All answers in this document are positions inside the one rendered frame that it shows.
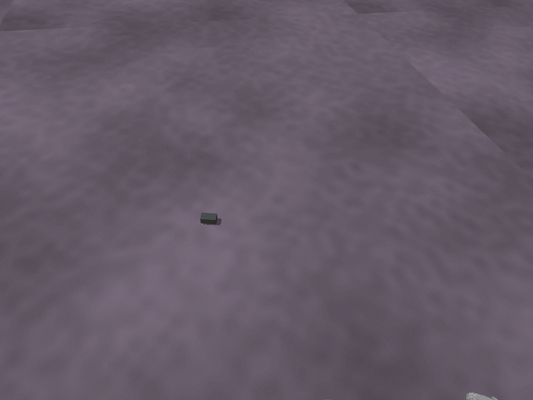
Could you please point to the small box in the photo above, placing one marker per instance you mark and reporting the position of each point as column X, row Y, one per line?
column 210, row 218

